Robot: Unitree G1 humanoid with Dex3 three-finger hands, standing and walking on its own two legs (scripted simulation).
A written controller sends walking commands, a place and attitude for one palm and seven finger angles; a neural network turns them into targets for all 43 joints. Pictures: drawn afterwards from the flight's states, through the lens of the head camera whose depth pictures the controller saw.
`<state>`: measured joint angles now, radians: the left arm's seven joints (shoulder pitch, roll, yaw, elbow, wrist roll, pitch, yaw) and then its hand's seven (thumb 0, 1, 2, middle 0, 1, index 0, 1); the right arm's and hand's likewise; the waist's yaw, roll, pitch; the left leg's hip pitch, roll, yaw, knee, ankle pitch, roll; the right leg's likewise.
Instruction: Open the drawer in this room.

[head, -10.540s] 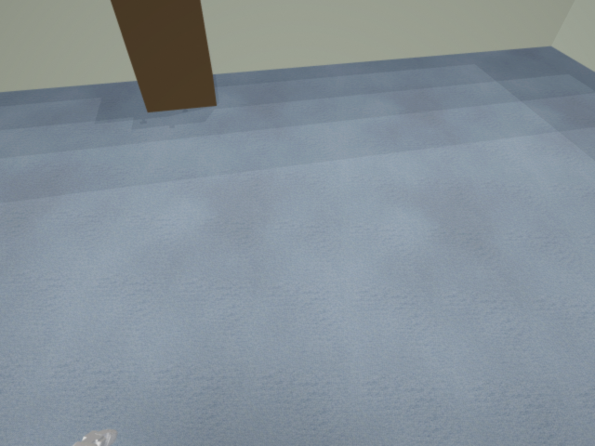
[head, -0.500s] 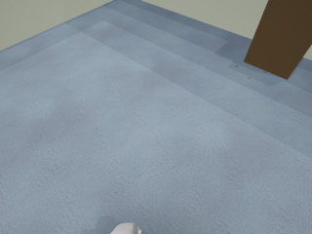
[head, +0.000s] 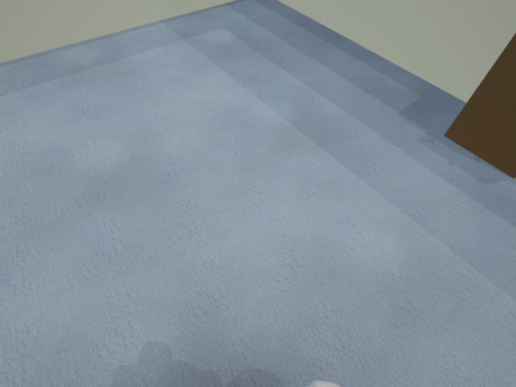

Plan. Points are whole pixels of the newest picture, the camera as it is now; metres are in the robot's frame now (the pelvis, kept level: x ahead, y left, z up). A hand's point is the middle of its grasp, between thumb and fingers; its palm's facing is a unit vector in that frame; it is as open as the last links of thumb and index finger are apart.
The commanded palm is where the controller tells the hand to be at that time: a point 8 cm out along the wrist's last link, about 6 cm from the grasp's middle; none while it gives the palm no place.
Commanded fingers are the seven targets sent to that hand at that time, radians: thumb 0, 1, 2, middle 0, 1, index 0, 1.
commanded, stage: stand and wait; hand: left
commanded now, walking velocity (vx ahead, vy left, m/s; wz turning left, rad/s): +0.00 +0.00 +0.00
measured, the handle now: out of the picture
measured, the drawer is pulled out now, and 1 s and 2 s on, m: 0.00 0.00 0.00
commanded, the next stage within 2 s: turn or walk to find it in 0.38 s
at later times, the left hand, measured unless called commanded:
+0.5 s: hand out of the picture +0.02 +0.14 -0.18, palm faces +0.09 -0.97 -0.21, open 7.3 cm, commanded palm none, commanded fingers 0.00 0.90 0.90 -0.20 -0.30 -0.20 -0.30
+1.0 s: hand out of the picture +0.02 +0.20 -0.16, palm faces +0.24 -0.93 -0.26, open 7.4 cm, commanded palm none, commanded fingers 0.00 0.90 0.90 -0.20 -0.30 -0.20 -0.30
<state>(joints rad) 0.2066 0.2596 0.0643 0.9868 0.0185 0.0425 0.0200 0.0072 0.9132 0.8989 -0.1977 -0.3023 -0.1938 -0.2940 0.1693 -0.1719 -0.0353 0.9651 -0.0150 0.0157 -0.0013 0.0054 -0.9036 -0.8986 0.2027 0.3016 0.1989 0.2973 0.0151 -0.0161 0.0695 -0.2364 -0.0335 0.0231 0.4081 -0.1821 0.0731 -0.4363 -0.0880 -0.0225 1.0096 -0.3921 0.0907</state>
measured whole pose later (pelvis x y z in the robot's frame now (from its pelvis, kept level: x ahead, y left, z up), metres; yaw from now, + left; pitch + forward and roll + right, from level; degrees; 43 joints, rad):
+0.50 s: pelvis +0.00 -0.04 -0.01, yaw +3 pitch -2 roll +0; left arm 0.22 0.16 0.02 1.09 0.00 0.01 0.03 0.00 0.93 0.90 -0.20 -0.30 -0.20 -0.29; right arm 0.27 -0.17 -0.03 1.14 -0.01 0.03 -0.02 0.01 -0.91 -0.90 0.20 0.30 0.19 0.30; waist -0.01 0.01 0.05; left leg -0.21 0.04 0.01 0.52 -0.26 -0.03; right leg -0.17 -0.02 -0.10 0.52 -0.32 -0.02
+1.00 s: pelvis -0.04 -0.03 +0.00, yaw +13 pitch +2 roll -2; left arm 0.11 0.23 0.06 0.94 0.01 0.03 0.02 0.01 0.91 0.90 -0.20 -0.30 -0.19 -0.29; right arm 0.20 -0.21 -0.06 0.96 -0.03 0.03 -0.01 0.01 -0.90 -0.90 0.20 0.30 0.20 0.30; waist -0.02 0.03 0.07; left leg -0.34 -0.05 -0.15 0.45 -0.14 0.01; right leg -0.36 -0.01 -0.02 0.86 -0.49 0.05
